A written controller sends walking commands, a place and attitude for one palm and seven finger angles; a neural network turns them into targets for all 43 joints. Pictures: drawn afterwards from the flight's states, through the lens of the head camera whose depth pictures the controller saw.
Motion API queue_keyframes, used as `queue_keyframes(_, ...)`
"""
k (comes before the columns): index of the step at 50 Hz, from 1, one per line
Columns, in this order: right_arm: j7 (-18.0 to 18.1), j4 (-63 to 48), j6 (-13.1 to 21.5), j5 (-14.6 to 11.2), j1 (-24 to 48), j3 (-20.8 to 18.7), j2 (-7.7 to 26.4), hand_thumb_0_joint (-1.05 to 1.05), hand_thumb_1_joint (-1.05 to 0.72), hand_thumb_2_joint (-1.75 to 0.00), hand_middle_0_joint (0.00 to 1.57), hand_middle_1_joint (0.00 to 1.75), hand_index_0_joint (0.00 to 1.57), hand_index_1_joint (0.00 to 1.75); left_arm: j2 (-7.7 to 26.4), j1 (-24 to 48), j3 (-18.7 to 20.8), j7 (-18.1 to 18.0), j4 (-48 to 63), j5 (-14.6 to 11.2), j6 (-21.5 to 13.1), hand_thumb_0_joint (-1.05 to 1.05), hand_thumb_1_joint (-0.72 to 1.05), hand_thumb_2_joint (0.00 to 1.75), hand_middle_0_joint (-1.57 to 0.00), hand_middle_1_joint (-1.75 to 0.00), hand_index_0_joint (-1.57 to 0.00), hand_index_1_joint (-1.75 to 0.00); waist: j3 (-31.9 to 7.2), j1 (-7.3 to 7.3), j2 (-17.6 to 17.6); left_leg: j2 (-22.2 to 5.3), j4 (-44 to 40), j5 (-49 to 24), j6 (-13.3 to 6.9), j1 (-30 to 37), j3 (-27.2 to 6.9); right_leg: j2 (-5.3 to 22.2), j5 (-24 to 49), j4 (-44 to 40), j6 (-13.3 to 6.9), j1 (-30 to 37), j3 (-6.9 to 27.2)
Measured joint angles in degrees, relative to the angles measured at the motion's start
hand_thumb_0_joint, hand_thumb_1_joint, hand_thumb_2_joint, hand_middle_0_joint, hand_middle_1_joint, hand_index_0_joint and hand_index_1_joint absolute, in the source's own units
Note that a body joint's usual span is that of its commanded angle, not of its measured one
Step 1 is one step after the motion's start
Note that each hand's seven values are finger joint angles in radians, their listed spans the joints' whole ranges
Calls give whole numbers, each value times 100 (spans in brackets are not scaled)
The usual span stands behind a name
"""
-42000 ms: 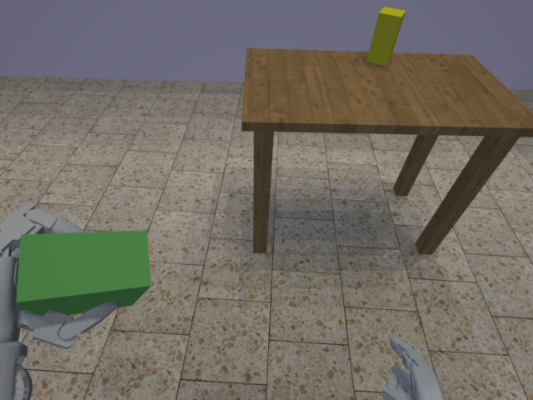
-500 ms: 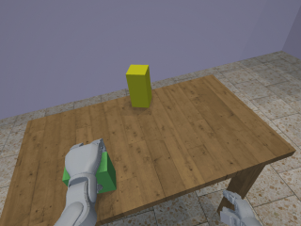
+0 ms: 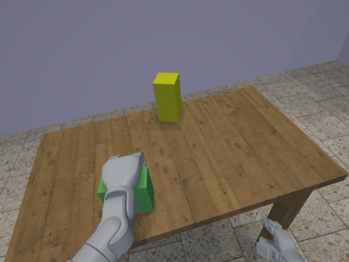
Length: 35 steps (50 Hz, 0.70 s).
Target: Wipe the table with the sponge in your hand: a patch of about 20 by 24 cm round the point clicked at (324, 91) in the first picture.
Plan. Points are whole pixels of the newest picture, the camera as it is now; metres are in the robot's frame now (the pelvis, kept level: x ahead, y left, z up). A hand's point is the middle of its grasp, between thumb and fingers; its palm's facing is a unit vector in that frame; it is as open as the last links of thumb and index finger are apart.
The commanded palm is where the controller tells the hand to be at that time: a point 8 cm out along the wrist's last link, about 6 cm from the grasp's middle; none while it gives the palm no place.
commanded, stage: slide across to the third lane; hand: left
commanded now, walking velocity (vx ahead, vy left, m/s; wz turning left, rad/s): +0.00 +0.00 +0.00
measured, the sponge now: (130, 195) +0.28 +0.17 -0.01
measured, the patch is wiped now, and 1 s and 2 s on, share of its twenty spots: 0.65 0.80 1.00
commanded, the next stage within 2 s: wipe forward along the third lane in 0.06 s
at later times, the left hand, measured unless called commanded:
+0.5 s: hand (141, 173) +0.31 +0.14 +0.04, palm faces -0.03 -0.09 -1.00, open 10.3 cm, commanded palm +0.29 +0.14 +0.09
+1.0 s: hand (142, 161) +0.35 +0.15 +0.04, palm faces -0.05 -0.07 -1.00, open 10.3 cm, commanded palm +0.33 +0.16 +0.08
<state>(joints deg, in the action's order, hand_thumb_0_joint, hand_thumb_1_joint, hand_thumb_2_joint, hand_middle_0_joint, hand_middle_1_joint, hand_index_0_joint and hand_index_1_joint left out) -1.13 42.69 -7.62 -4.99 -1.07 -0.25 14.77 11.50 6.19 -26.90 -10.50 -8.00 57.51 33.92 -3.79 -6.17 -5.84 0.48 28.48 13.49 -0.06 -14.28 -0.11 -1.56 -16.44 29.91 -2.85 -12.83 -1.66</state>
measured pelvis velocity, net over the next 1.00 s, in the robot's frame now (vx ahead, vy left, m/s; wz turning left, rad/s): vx -0.02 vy -0.02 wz -0.01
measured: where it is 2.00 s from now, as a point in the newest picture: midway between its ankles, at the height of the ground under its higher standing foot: outside the picture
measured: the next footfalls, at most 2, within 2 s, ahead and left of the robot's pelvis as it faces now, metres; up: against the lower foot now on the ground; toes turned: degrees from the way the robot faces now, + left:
none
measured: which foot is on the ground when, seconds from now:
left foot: down 0.00-1.00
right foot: down 0.00-1.00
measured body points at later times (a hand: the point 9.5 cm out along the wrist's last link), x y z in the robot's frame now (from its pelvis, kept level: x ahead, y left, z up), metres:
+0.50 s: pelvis -0.01 -0.02 +0.00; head -0.04 -0.06 +0.45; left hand +0.31 +0.14 +0.10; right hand +0.23 -0.22 -0.09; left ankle +0.02 +0.12 -0.74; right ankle +0.00 -0.09 -0.74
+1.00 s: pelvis -0.02 -0.02 +0.00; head -0.03 -0.06 +0.44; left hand +0.35 +0.15 +0.10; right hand +0.16 -0.26 -0.12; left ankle +0.02 +0.12 -0.74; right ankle +0.00 -0.09 -0.74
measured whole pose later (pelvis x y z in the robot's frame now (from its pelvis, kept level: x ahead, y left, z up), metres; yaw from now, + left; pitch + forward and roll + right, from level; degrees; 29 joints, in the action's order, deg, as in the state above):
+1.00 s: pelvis -0.02 -0.02 +0.00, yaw +0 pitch +4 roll +1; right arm 3.8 42.3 -9.1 -5.0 -4.8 0.6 14.8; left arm 8.8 29.8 -17.1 -13.0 -41.1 55.1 29.4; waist -7.1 -1.9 -3.9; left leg -1.3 29.7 12.1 0.8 -21.7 -0.6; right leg -3.4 -14.8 31.3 -4.5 -20.5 -2.1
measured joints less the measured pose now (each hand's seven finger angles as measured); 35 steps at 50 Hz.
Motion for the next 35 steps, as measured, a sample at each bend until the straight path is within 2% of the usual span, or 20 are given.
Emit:
queue_keyframes(10, -54, 84, 0, -27, 107, 48, -62, 2, -91, -90, 20, 30, 14, 27, -260, 598, -190, -133, -692, -142, 231, 0, -53, 104, -65, -139, -74, -130, -54, 33, 70, -18, 35, -36, 40, -75, -25, -17, 7, 79, -35, -91, -25)
queue_keyframes(16, -12, 52, -16, -25, 161, 119, -93, 2, -91, -90, 20, 30, 16, 28, -305, 896, -85, -64, -1124, -211, 214, 0, -54, 104, -67, -138, -76, -128, -90, 63, 102, -53, 32, -69, 75, -143, -35, -53, 38, 85, -70, -166, -35)
queue_keyframes(25, 165, -47, -2, -20, 157, 151, -111, 2, -91, -90, 20, 30, 19, 29, -384, 1389, 150, -70, -1833, -218, -12, 0, -56, 104, -70, -135, -79, -126, -180, 88, 139, -90, 45, -120, 106, -317, -84, -92, 81, 100, -121, -333, -84)
queue_keyframes(35, 328, -102, -114, -7, 17, 143, -68, 2, -91, -90, 20, 30, 19, 29, -415, 1833, 532, -136, -2563, -217, -142, 0, -57, 105, -71, -135, -80, -125, -293, 217, 193, -148, 86, -128, 124, -507, -81, -152, 116, 118, -164, -525, -78)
